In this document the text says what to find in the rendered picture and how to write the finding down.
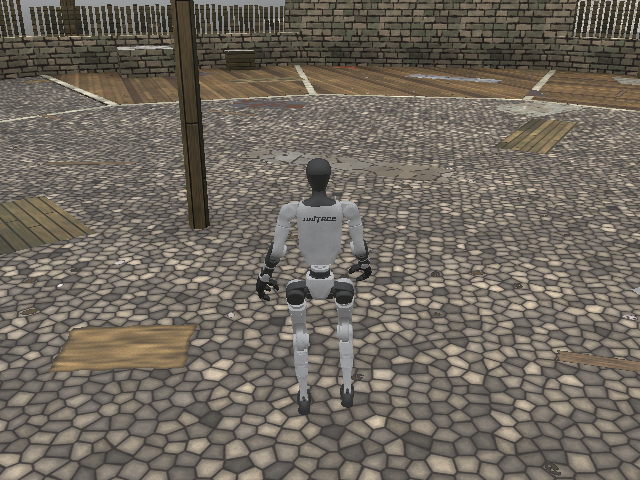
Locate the right robot hand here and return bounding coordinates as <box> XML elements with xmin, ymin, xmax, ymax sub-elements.
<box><xmin>349</xmin><ymin>264</ymin><xmax>372</xmax><ymax>281</ymax></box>

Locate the robot right thigh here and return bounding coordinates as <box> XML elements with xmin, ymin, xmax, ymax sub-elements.
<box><xmin>333</xmin><ymin>278</ymin><xmax>354</xmax><ymax>342</ymax></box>

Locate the right robot upper arm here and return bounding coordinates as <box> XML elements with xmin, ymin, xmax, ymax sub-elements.
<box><xmin>340</xmin><ymin>201</ymin><xmax>366</xmax><ymax>255</ymax></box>

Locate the left robot upper arm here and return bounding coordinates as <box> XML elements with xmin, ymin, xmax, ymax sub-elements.
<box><xmin>270</xmin><ymin>202</ymin><xmax>299</xmax><ymax>258</ymax></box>

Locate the left robot forearm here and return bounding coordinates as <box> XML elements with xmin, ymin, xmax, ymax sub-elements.
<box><xmin>259</xmin><ymin>242</ymin><xmax>280</xmax><ymax>282</ymax></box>

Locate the right robot forearm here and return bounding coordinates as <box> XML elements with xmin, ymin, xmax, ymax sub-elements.
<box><xmin>355</xmin><ymin>239</ymin><xmax>370</xmax><ymax>269</ymax></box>

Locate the humanoid robot head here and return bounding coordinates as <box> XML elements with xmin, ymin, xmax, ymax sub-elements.
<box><xmin>302</xmin><ymin>158</ymin><xmax>336</xmax><ymax>207</ymax></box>

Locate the left robot hand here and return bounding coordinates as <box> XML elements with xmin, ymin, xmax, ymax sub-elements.
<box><xmin>256</xmin><ymin>276</ymin><xmax>279</xmax><ymax>301</ymax></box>

